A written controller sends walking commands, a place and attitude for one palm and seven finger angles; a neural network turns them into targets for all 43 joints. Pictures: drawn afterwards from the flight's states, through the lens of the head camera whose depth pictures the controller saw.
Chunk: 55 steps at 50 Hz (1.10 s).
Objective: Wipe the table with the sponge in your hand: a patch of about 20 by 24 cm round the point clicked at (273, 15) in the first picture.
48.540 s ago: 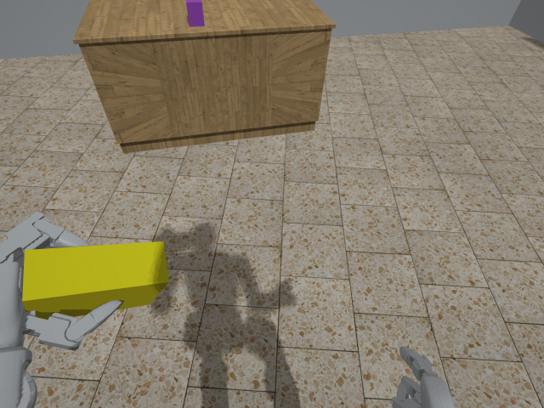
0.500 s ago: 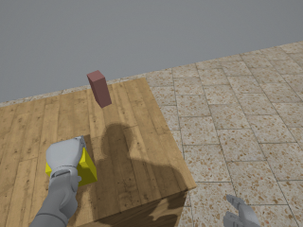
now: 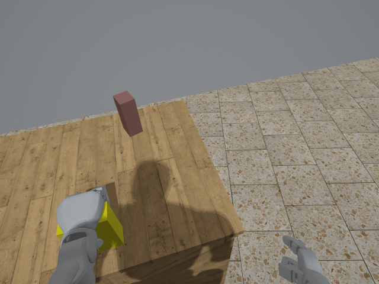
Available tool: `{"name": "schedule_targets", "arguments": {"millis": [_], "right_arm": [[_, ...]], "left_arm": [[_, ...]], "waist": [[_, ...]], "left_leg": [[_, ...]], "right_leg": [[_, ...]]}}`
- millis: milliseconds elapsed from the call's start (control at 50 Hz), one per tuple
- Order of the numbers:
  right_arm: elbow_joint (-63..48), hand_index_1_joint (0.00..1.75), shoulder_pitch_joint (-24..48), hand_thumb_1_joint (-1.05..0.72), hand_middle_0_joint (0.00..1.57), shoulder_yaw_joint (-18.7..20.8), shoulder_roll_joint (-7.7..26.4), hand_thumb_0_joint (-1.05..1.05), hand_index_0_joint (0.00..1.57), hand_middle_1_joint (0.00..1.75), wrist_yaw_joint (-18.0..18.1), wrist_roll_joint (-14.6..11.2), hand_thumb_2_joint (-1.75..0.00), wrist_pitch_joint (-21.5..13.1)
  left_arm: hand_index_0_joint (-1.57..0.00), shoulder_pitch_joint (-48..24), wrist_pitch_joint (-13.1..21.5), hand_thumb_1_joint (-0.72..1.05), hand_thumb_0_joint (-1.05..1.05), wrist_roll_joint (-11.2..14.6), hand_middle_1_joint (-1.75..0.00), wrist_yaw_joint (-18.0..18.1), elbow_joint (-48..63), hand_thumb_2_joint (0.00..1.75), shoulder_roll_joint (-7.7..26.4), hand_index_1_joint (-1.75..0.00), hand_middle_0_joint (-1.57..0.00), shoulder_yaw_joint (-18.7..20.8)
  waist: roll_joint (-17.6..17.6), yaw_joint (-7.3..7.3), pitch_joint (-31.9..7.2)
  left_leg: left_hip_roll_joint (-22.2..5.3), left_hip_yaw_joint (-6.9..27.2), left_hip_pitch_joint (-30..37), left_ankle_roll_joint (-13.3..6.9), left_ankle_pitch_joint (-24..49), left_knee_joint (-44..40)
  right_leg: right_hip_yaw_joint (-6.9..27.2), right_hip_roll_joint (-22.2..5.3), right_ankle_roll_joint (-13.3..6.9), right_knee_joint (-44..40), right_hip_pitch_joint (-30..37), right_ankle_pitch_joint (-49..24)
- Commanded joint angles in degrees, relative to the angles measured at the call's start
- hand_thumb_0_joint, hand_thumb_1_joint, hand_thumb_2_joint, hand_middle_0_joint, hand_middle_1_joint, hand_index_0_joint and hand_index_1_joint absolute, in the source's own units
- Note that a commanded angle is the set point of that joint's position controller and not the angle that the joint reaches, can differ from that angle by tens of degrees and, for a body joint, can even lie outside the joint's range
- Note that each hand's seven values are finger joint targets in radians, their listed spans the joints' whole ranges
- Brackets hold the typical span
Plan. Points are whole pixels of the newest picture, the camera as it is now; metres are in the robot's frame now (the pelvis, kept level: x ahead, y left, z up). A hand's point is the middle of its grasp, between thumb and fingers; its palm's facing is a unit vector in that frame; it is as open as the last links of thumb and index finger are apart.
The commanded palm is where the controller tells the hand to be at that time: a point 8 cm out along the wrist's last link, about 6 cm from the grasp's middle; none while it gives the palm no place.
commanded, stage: lift the sponge slowly off the table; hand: left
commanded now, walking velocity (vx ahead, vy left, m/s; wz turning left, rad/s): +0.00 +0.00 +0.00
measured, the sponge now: (97, 234) +0.23 +0.27 -0.06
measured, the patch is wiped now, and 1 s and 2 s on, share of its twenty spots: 0.95 0.95 0.95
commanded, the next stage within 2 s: none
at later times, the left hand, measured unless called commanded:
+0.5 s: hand (90, 220) +0.24 +0.26 +0.00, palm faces -0.08 -0.12 -0.99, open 9.5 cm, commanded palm +0.21 +0.25 +0.07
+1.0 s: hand (87, 215) +0.23 +0.26 +0.03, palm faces -0.04 -0.14 -0.99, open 9.5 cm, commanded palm +0.20 +0.25 +0.10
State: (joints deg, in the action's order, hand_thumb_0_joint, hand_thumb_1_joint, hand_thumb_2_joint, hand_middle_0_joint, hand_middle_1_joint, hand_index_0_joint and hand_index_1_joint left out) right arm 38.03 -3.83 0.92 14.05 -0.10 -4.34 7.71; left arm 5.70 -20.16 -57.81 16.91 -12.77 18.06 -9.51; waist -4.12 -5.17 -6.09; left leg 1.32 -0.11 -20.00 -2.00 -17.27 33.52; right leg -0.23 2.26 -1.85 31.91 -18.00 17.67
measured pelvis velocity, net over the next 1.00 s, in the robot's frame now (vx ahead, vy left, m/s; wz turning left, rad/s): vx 0.00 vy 0.00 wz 0.00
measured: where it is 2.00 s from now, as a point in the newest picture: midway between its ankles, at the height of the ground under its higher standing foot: outside the picture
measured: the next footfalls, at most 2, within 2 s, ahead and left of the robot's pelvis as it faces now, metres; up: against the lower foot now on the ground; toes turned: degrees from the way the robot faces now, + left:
none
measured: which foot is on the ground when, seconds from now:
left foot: down 0.00-1.00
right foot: down 0.00-1.00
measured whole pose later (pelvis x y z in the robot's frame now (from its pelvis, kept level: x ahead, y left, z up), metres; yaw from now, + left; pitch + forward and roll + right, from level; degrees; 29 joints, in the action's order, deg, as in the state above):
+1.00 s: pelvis +0.00 +0.00 +0.01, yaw +0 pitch -1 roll -1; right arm 39.1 0.1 -0.6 12.8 0.1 -3.3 6.7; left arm 6.6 -21.6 -54.9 8.7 -3.3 19.9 -10.4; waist -5.1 -6.7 -1.8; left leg 1.6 -0.1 -10.8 -2.3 -14.9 27.1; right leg 0.2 2.0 -1.6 24.8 -8.6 14.9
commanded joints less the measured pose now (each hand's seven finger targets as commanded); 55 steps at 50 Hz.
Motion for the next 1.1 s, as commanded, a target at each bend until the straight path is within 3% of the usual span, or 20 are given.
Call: {"name": "schedule_targets", "arguments": {"millis": [0, 40, 120, 140, 160, 220, 240, 320, 340, 380, 440, 600, 640, 680, 740, 860, 940, 980, 1040, 1080], "right_arm": [[-9.2, 0.3, 10.2, -0.9, 0.2, 1.7, 6.2, 0.0, 0.2, 0.3, 0.9, 0.2, -0.9, -3.1], [-9.0, 0.3, 10.4, -0.9, 0.2, 1.8, 6.5, 0.0, 0.2, 0.3, 1.2, 0.4, -0.9, -3.1], [-9.0, 0.3, 10.3, -0.9, 0.2, 1.7, 6.1, 0.0, 0.2, 0.3, 1.4, 0.5, -0.9, -3.6], [-8.9, 0.3, 10.3, -0.9, 0.2, 1.7, 6.5, 0.0, 0.2, 0.3, 1.4, 0.6, -0.9, -3.5], [-9.1, 0.3, 10.2, -0.9, 0.2, 1.6, 6.0, 0.0, 0.2, 0.3, 1.4, 0.6, -0.9, -3.6], [-9.1, 0.3, 10.4, -0.9, 0.2, 1.8, 6.0, 0.0, 0.2, 0.3, 1.3, 0.7, -0.9, -4.0], [-8.9, 0.3, 10.3, -0.9, 0.2, 1.9, 6.3, 0.0, 0.2, 0.3, 1.3, 0.7, -0.9, -3.9], [-9.0, 0.3, 10.7, -0.9, 0.2, 1.9, 6.0, 0.0, 0.2, 0.3, 1.3, 0.8, -0.9, -4.2], [-8.7, 0.3, 10.7, -0.9, 0.2, 2.1, 6.3, 0.0, 0.2, 0.3, 1.4, 0.9, -0.9, -4.2], [-9.1, 0.3, 11.0, -0.9, 0.2, 2.1, 5.8, 0.0, 0.2, 0.3, 1.2, 0.9, -0.9, -4.5], [-9.1, 0.3, 11.2, -0.9, 0.2, 2.1, 6.2, 0.0, 0.2, 0.3, 1.1, 1.1, -0.9, -4.5], [-9.1, 0.3, 12.4, -0.9, 0.2, 2.0, 5.5, 0.0, 0.2, 0.3, 0.7, 1.2, -0.9, -4.9], [-8.6, 0.3, 12.7, -0.9, 0.2, 1.8, 5.9, 0.0, 0.2, 0.3, 0.9, 1.3, -0.9, -4.6], [-8.8, 0.3, 13.2, -0.9, 0.2, 1.6, 5.5, 0.0, 0.2, 0.3, 0.8, 1.3, -0.9, -4.7], [-8.6, 0.3, 13.7, -0.9, 0.2, 1.4, 5.7, 0.0, 0.2, 0.3, 1.0, 1.4, -0.9, -4.6], [-8.5, 0.3, 14.7, -0.9, 0.2, 0.7, 5.6, 0.0, 0.2, 0.3, 1.1, 1.2, -0.9, -4.1], [-8.8, 0.3, 15.5, -0.9, 0.2, 0.5, 5.7, 0.0, 0.2, 0.3, 0.8, 1.2, -0.9, -4.0], [-8.9, 0.3, 15.6, -0.9, 0.2, 0.4, 5.4, 0.0, 0.2, 0.3, 0.6, 1.2, -0.9, -4.0], [-8.9, 0.3, 15.9, -0.9, 0.2, 0.4, 5.8, 0.0, 0.2, 0.3, 0.5, 1.2, -0.9, -3.9], [-9.1, 0.3, 16.0, -0.9, 0.2, 0.3, 5.5, 0.0, 0.2, 0.3, 0.5, 1.2, -0.9, -4.0]], "left_arm": [[-1.2, -4.2, 0.3, 0.1, 0.0, 1.6, -1.6, -1.9, 2.5, 1.3, 4.9, -1.6, -1.2, 1.3], [-1.2, -6.4, 0.4, 0.1, 0.0, 1.3, -1.6, -2.0, 3.6, 1.3, 7.0, -1.6, -1.2, 3.3], [-1.2, -5.9, 1.3, 0.1, 0.0, 1.5, -1.6, -2.4, 4.4, 1.3, 7.1, -1.6, -1.2, 3.5], [-1.2, -6.5, 1.3, 0.1, 0.0, 1.4, -1.6, -2.4, 5.2, 1.3, 8.6, -1.6, -1.2, 4.9], [-1.2, -7.2, 1.5, 0.1, 0.0, 1.6, -1.6, -2.5, 5.7, 1.3, 6.7, -1.6, -1.2, 3.0], [-1.2, -6.4, 1.9, 0.1, 0.0, 1.5, -1.6, -2.6, 6.6, 1.3, 7.3, -1.6, -1.2, 3.7], [-1.2, -7.1, 2.0, 0.1, 0.0, 1.5, -1.6, -2.6, 7.3, 1.3, 9.2, -1.6, -1.2, 5.5], [-1.2, -7.6, 2.3, 0.1, 0.0, 1.8, -1.6, -2.7, 9.5, 1.3, 7.8, -1.6, -1.2, 4.1], [-1.2, -8.4, 2.3, 0.1, 0.0, 1.7, -1.6, -2.5, 10.4, 1.3, 10.3, -1.6, -1.2, 6.5], [-1.2, -6.8, 2.4, 0.1, 0.0, 1.7, -1.6, -2.4, 12.3, 1.3, 8.2, -1.6, -1.2, 4.6], [-1.2, -4.6, 2.5, 0.1, 0.0, 2.1, -1.6, -2.3, 14.1, 1.3, 11.1, -1.6, -1.2, 7.4], [-1.2, -6.6, 1.7, 0.1, 0.0, 1.2, -1.6, -2.5, 19.8, 1.3, 8.9, -1.6, -1.2, 4.3], [-1.2, -8.0, 1.3, 0.1, 0.0, 1.0, -1.6, -2.6, 20.1, 1.3, 12.1, -1.6, -1.2, 7.0], [-1.2, -9.9, 1.1, 0.1, 0.0, 0.6, -1.6, -2.9, 21.3, 1.3, 10.1, -1.6, -1.2, 4.8], [-1.2, -11.9, 0.7, 0.1, 0.0, 0.4, -1.6, -3.2, 22.2, 1.3, 11.6, -1.6, -1.2, 5.8], [-1.2, -13.4, -0.7, 0.1, 0.0, 0.8, -1.6, -4.6, 21.8, 1.3, 11.0, -1.6, -1.2, 4.6], [-1.2, -11.0, -1.0, 0.1, 0.0, 1.5, -1.6, -5.9, 22.6, 1.3, 12.1, -1.6, -1.2, 5.9], [-1.2, -10.0, -0.9, 0.1, 0.0, 1.6, -1.6, -6.5, 23.5, 1.3, 11.0, -1.6, -1.2, 4.9], [-1.2, -9.3, -0.8, 0.1, 0.0, 2.0, -1.6, -7.1, 24.0, 1.3, 13.3, -1.6, -1.2, 7.1], [-1.2, -9.8, -0.5, 0.1, 0.0, 1.7, -1.6, -7.3, 26.1, 1.3, 12.2, -1.6, -1.2, 6.0]], "waist": [[7.7, 0.56, -4.0], [6.4, 0.33, -4.6], [6.8, 0.26, -5.7], [5.3, 0.11, -5.8], [5.8, 0.61, -5.2], [5.7, 0.18, -6.3], [4.9, 0.11, -6.5], [5.2, 0.34, -6.7], [4.5, 0.12, -7.2], [3.5, -0.15, -7.5], [3.7, -0.57, -8.3], [2.0, -0.39, -7.5], [1.3, -0.59, -7.3], [1.1, -0.45, -7.0], [0.4, -0.57, -7.0], [0.7, -0.39, -5.9], [0.7, -1.1, -6.4], [1.1, -1.11, -6.6], [2.4, -1.2, -5.3], [1.0, -1.22, -6.1]], "left_leg": [[0.6, 2.4, 3.0, -0.9, 8.0, -4.2], [0.5, 2.8, 3.6, -0.8, 8.2, -4.7], [0.7, 2.3, 4.3, -0.9, 10.5, -4.2], [0.6, 2.6, 4.5, -0.8, 10.5, -4.7], [0.6, 2.3, 4.7, -1.0, 10.4, -4.6], [0.6, 2.3, 5.6, -1.1, 11.6, -4.6], [0.5, 2.6, 6.0, -1.0, 11.9, -4.9], [0.4, 2.2, 7.1, -1.1, 13.6, -4.8], [0.2, 2.8, 7.5, -1.0, 13.9, -5.3], [0.1, 2.6, 8.6, -1.1, 15.2, -5.2], [0.1, 2.8, 9.0, -0.9, 17.0, -5.5], [-0.7, 3.5, 12.0, -1.0, 18.8, -6.3], [-0.7, 3.9, 12.4, -0.8, 18.5, -7.0], [-0.8, 4.0, 12.7, -1.0, 18.0, -7.4], [-1.0, 4.5, 13.7, -0.9, 18.0, -8.1], [-0.8, 3.9, 14.0, -1.0, 16.6, -9.3], [-0.7, 4.3, 14.4, -0.9, 18.1, -10.0], [-0.6, 3.8, 14.3, -1.0, 18.5, -9.9], [-0.6, 4.1, 14.1, -1.0, 17.9, -10.5], [-0.6, 3.7, 14.7, -1.1, 18.4, -10.5]], "right_leg": [[3.1, 0.0, -2.5, -5.7, 1.8, -11.1], [3.2, 0.2, -2.7, -5.9, 2.2, -10.7], [3.3, -0.2, -2.5, -5.7, 3.9, -15.1], [3.7, -0.1, -2.7, -5.8, 4.1, -14.6], [3.2, -0.2, -2.5, -5.8, 4.0, -14.7], [3.1, -0.2, -2.5, -5.9, 4.7, -16.1], [3.7, -0.1, -2.8, -6.1, 5.1, -16.3], [3.3, -0.4, -2.5, -6.2, 5.7, -19.0], [3.9, -0.1, -2.8, -6.3, 6.1, -18.2], [3.1, -0.3, -2.8, -6.1, 6.4, -19.3], [3.9, -0.3, -2.9, -6.1, 8.3, -23.1], [2.9, -0.1, -2.9, -6.7, 7.6, -20.4], [3.6, 0.1, -3.1, -7.3, 8.3, -19.8], [2.7, 0.1, -3.0, -7.4, 7.9, -17.9], [3.3, 0.3, -3.2, -8.1, 8.3, -16.9], [3.2, 0.2, -3.1, -9.6, 9.3, -15.1], [4.0, 0.3, -3.3, -10.0, 11.4, -17.2], [3.6, 0.0, -3.1, -10.1, 12.0, -18.2], [4.7, 0.1, -3.2, -10.9, 12.5, -17.9], [4.2, -0.1, -3.1, -10.9, 12.8, -18.2]]}}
